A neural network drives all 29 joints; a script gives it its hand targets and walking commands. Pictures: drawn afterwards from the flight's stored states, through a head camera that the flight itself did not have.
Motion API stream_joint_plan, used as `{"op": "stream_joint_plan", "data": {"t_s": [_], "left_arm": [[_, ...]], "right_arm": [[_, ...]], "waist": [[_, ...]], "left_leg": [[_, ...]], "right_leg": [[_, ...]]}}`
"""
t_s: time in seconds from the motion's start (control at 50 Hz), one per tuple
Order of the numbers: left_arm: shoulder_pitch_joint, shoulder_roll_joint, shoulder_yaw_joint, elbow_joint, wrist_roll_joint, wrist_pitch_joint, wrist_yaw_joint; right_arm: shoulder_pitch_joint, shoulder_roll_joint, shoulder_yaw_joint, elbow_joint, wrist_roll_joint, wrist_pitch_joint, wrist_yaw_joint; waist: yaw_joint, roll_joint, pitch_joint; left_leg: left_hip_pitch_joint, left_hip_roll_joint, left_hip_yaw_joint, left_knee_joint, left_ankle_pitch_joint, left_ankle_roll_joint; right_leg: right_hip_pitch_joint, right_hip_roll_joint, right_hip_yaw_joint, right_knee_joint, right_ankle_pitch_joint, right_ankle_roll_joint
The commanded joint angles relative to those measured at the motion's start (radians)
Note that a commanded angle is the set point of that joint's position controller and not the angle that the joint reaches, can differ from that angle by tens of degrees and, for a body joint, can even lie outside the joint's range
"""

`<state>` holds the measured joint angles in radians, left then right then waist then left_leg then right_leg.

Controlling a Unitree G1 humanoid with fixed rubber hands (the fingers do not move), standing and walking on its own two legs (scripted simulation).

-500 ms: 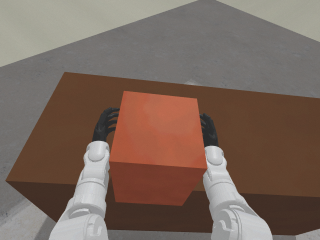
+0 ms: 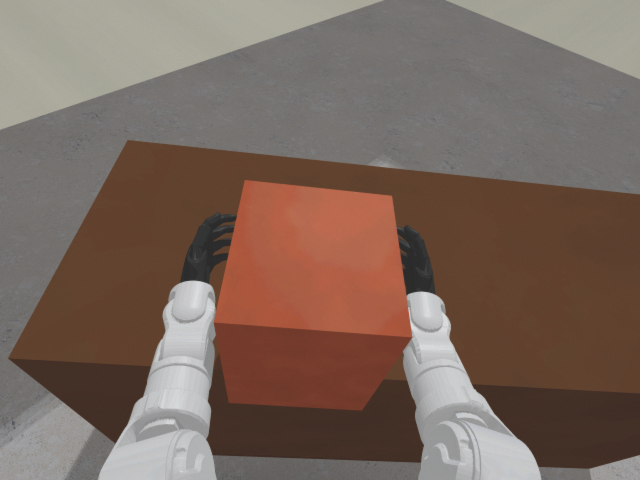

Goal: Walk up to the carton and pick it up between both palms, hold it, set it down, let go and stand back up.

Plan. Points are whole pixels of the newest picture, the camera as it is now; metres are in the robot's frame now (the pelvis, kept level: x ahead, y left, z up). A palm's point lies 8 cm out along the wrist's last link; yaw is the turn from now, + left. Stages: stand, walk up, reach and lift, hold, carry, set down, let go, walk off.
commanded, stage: reach and lift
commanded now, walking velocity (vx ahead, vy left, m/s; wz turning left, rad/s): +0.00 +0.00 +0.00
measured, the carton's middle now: (307, 303) +0.35 +0.06 +0.00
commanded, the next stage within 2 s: none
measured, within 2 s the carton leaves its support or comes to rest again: leaves its support in 0.52 s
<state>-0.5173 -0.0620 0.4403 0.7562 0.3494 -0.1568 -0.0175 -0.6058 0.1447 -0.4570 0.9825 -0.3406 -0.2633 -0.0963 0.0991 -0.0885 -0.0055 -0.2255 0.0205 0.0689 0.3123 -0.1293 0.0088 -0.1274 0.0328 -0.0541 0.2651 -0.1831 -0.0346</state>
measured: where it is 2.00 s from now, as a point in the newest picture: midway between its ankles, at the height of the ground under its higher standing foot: outside the picture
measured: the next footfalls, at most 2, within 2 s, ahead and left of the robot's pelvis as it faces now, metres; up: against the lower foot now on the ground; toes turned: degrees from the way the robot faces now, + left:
none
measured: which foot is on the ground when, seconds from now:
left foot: down 0.00-1.00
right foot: down 0.00-1.00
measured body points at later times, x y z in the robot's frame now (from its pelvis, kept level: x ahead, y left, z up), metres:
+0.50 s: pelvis +0.00 +0.00 +0.00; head +0.02 +0.04 +0.45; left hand +0.36 +0.21 +0.04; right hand +0.39 -0.09 +0.05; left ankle +0.02 +0.11 -0.75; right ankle -0.03 -0.09 -0.75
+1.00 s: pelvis -0.01 +0.00 +0.00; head +0.01 +0.05 +0.45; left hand +0.37 +0.19 +0.06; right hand +0.39 -0.10 +0.07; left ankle +0.02 +0.11 -0.75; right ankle -0.03 -0.09 -0.75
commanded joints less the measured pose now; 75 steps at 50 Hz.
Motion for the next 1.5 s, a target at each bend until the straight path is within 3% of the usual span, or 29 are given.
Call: {"op": "stream_joint_plan", "data": {"t_s": [0.0,0.12,0.14,0.22,0.36,0.48,0.56,0.7,0.8,0.86,0.98,1.08,1.1,1.14,1.18,1.26,1.34,1.48], "left_arm": [[-0.506,-0.478,-0.292,-0.003,0.021,0.004,-0.097],[-0.502,-0.483,-0.293,0.000,0.022,0.008,-0.095],[-0.528,-0.490,-0.334,-0.036,0.018,0.007,-0.082],[-0.523,-0.489,-0.325,-0.011,0.017,0.006,-0.078],[-0.530,-0.501,-0.326,0.014,0.009,-0.008,-0.077],[-0.590,-0.542,-0.367,0.001,-0.010,-0.084,-0.051],[-0.571,-0.551,-0.357,0.029,0.017,-0.145,-0.046],[-0.565,-0.538,-0.355,0.042,0.037,-0.147,-0.053],[-0.629,-0.540,-0.397,0.003,0.019,-0.097,-0.033],[-0.664,-0.546,-0.426,-0.024,-0.006,-0.048,-0.023],[-0.683,-0.591,-0.522,-0.092,-0.068,0.003,-0.016],[-0.629,-0.578,-0.508,-0.131,-0.073,0.115,-0.059],[-0.633,-0.538,-0.435,-0.058,-0.043,0.128,-0.085],[-0.586,-0.555,-0.431,-0.115,-0.033,0.144,-0.103],[-0.552,-0.556,-0.448,-0.171,-0.034,0.182,-0.105],[-0.541,-0.534,-0.491,-0.276,-0.053,0.303,-0.119],[-0.561,-0.540,-0.577,-0.420,-0.096,0.384,-0.123],[-0.538,-0.505,-0.595,-0.500,-0.103,0.509,-0.146]], "right_arm": [[-0.457,0.495,0.287,-0.024,-0.053,-0.077,0.116],[-0.461,0.491,0.291,-0.026,-0.048,-0.083,0.112],[-0.479,0.501,0.285,-0.028,-0.040,-0.086,0.102],[-0.484,0.508,0.305,-0.028,-0.036,-0.088,0.100],[-0.494,0.510,0.336,-0.027,-0.024,-0.100,0.096],[-0.548,0.518,0.388,-0.039,-0.037,-0.205,0.090],[-0.544,0.508,0.401,0.016,-0.073,-0.305,0.084],[-0.536,0.454,0.386,0.103,-0.064,-0.359,0.063],[-0.572,0.440,0.382,0.077,-0.019,-0.299,0.058],[-0.598,0.440,0.394,0.034,0.019,-0.236,0.059],[-0.626,0.472,0.518,-0.095,0.117,-0.156,0.061],[-0.615,0.461,0.583,-0.184,0.196,-0.047,0.043],[-0.600,0.450,0.536,-0.118,0.164,-0.034,0.046],[-0.589,0.434,0.546,-0.174,0.175,-0.050,0.052],[-0.588,0.420,0.578,-0.216,0.209,-0.043,0.050],[-0.606,0.385,0.613,-0.299,0.269,0.021,0.030],[-0.639,0.387,0.674,-0.430,0.333,0.070,0.010],[-0.629,0.357,0.701,-0.512,0.386,0.173,-0.008]], "waist": [[-0.004,0.110,-0.381],[-0.003,0.112,-0.387],[-0.030,0.172,-0.424],[-0.020,0.134,-0.416],[-0.016,0.116,-0.433],[-0.023,0.112,-0.557],[-0.029,0.092,-0.567],[-0.026,0.091,-0.459],[-0.027,0.127,-0.452],[-0.032,0.145,-0.484],[-0.052,0.150,-0.598],[-0.059,0.091,-0.487],[-0.048,0.045,-0.363],[-0.029,0.060,-0.430],[-0.033,0.077,-0.435],[-0.062,0.073,-0.340],[-0.092,0.107,-0.376],[-0.125,0.118,-0.315]], "left_leg": [[0.209,0.003,0.060,0.023,0.385,-0.024],[0.215,0.005,0.057,0.025,0.395,-0.026],[0.173,-0.016,0.050,0.037,0.387,-0.044],[0.156,-0.012,0.043,0.032,0.356,-0.032],[0.147,-0.008,0.039,0.028,0.364,-0.029],[0.174,0.005,0.027,0.056,0.477,-0.047],[0.176,0.012,0.019,0.054,0.488,-0.049],[0.191,0.010,0.035,0.007,0.381,-0.048],[0.238,0.009,0.039,-0.004,0.312,-0.044],[0.251,0.009,0.037,-0.002,0.281,-0.041],[0.308,0.009,0.003,0.045,0.392,-0.042],[0.306,0.000,-0.003,0.019,0.336,-0.026],[0.260,-0.007,0.010,-0.012,0.258,-0.009],[0.316,-0.002,0.019,-0.011,0.333,-0.018],[0.366,-0.002,0.016,0.013,0.423,-0.031],[0.362,-0.009,0.015,0.005,0.362,-0.027],[0.392,-0.017,0.003,0.034,0.399,-0.037],[0.386,-0.027,-0.014,0.021,0.297,-0.028]], "right_leg": [[0.046,-0.024,-0.006,-0.033,0.153,0.036],[0.032,-0.021,-0.008,-0.038,0.144,0.034],[0.048,-0.023,-0.006,-0.037,0.160,0.024],[0.056,-0.027,-0.007,-0.029,0.179,0.034],[0.061,-0.024,-0.009,-0.023,0.207,0.036],[0.070,-0.015,-0.021,0.001,0.359,0.033],[0.095,-0.023,-0.030,0.012,0.462,0.038],[0.061,-0.025,-0.039,-0.033,0.341,0.028],[-0.017,-0.023,-0.033,-0.076,0.139,0.008],[-0.047,-0.024,-0.027,-0.083,0.083,0.003],[-0.014,-0.024,-0.011,-0.062,0.200,0.013],[0.061,-0.032,0.000,-0.059,0.246,0.041],[0.031,-0.036,-0.002,-0.060,0.197,0.061],[0.081,-0.024,-0.015,-0.046,0.276,0.058],[0.101,-0.013,-0.018,-0.047,0.338,0.050],[0.109,-0.016,-0.018,-0.058,0.285,0.059],[0.109,-0.014,-0.021,-0.044,0.315,0.066],[0.112,-0.022,-0.023,-0.038,0.269,0.080]]}}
